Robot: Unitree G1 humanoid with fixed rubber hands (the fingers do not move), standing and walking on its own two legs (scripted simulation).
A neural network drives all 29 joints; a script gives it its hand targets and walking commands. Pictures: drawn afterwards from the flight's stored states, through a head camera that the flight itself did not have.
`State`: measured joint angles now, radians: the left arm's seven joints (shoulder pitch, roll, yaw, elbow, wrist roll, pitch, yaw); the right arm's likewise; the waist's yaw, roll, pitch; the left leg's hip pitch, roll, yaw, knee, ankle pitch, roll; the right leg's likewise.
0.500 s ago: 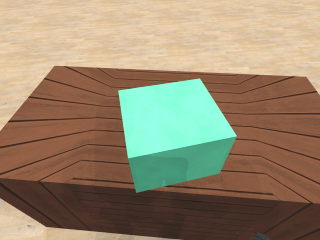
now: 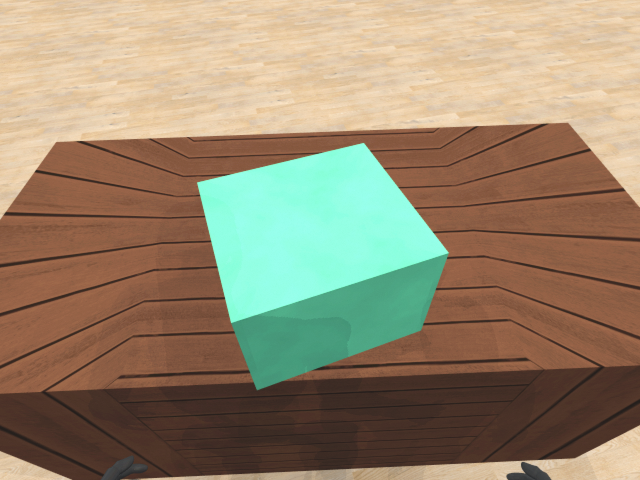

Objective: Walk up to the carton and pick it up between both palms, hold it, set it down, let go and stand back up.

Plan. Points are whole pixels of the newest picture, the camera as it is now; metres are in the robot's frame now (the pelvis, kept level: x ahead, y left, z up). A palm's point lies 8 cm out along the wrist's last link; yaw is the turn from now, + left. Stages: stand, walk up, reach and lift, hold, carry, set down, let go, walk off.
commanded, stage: walk up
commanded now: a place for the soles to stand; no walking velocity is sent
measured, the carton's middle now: (313, 259) +0.46 +0.03 -0.01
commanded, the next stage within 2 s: stand in 1.46 s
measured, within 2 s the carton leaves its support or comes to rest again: neither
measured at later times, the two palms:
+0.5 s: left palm out of the picture +0.12 +0.28 -0.07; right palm out of the picture +0.07 -0.26 -0.10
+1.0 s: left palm out of the picture +0.13 +0.26 -0.07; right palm out of the picture +0.04 -0.27 -0.09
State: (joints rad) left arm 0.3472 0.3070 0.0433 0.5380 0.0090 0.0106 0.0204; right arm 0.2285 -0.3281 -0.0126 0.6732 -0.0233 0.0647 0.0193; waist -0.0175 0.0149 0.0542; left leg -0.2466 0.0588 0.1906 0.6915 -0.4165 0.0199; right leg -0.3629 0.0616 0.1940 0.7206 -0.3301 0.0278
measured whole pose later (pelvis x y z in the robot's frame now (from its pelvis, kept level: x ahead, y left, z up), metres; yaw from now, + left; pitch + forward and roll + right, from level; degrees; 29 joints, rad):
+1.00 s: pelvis -0.02 +0.01 +0.01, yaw -7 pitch -2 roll +1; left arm 0.26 0.29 0.02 0.63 0.01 0.01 0.01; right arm 0.28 -0.33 0.00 0.66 -0.01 0.05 0.01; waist -0.02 0.01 0.06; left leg -0.21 0.04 0.21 0.61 -0.36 0.03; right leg -0.35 0.07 0.19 0.63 -0.23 0.02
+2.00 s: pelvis -0.02 -0.02 +0.00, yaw -1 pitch -3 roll +0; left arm 0.04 0.24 0.05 0.46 0.06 0.34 0.03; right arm 0.12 -0.28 -0.10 0.77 -0.03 -0.15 0.06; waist -0.04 -0.01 0.12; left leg -0.23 0.05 0.09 0.68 -0.38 -0.01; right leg -0.33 0.03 0.02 0.68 -0.29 -0.02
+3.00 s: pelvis +0.01 -0.02 +0.02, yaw +2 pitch -2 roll +0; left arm 0.28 0.13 0.01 0.50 -0.03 -0.25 0.14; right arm 0.18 -0.40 0.06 0.91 0.34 -0.50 0.23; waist 0.03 0.00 0.00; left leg -0.14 0.04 0.05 0.48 -0.31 -0.02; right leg -0.21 0.02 -0.02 0.48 -0.23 -0.02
